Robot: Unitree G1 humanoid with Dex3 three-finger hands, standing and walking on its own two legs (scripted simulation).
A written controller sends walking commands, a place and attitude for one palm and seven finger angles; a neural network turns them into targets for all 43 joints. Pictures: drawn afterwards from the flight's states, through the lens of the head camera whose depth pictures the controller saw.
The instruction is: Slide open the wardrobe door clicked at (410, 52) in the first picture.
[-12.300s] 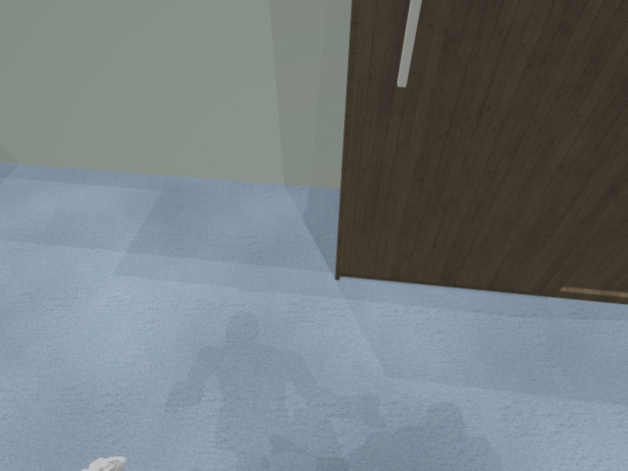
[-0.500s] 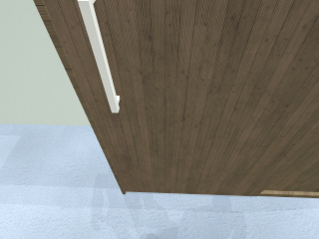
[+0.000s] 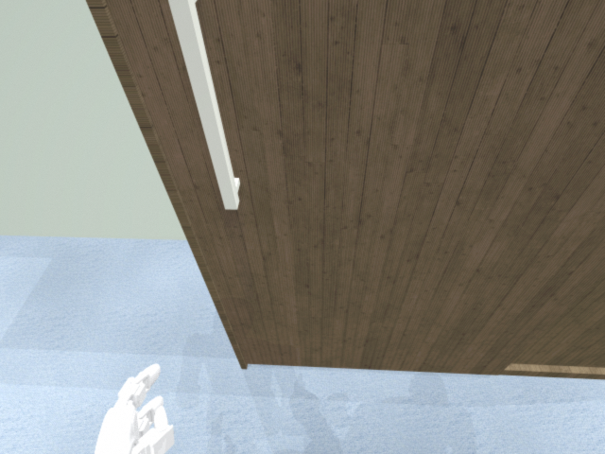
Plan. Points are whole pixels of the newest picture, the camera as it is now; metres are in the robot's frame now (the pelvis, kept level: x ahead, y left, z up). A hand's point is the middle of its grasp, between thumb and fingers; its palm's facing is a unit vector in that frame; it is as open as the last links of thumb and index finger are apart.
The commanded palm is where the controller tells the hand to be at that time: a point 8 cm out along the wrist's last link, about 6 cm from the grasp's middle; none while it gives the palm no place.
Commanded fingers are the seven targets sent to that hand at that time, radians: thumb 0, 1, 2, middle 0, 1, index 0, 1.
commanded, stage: raise the hand with hooked fingers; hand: left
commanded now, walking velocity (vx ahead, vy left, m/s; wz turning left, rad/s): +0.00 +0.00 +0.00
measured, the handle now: (215, 115) +0.47 +0.14 +0.22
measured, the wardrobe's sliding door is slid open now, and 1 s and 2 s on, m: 0.00 0.00 0.00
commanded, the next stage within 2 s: move the hooked fingers beside the handle in 1.96 s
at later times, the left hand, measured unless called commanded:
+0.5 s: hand (127, 388) +0.18 +0.21 +0.05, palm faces +0.03 -1.00 -0.09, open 9.9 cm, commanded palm +0.15 +0.27 +0.06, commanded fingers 0.00 0.13 0.57 -0.25 -0.80 -0.25 -0.80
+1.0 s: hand (52, 302) +0.24 +0.27 +0.15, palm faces +0.10 -0.99 -0.11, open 12.9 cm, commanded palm +0.20 +0.32 +0.16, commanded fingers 0.00 -0.45 0.32 -0.30 -1.17 -0.30 -1.17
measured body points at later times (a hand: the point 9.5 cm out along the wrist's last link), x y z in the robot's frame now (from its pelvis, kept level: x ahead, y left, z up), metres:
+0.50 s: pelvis -0.01 +0.02 -0.04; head +0.01 +0.03 +0.41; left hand +0.18 +0.27 +0.06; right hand +0.20 -0.17 -0.10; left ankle -0.04 +0.13 -0.73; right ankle +0.03 -0.10 -0.74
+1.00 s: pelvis +0.01 +0.03 +0.00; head -0.01 +0.02 +0.45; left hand +0.23 +0.33 +0.15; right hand +0.20 -0.20 -0.05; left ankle -0.04 +0.13 -0.74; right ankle +0.03 -0.10 -0.74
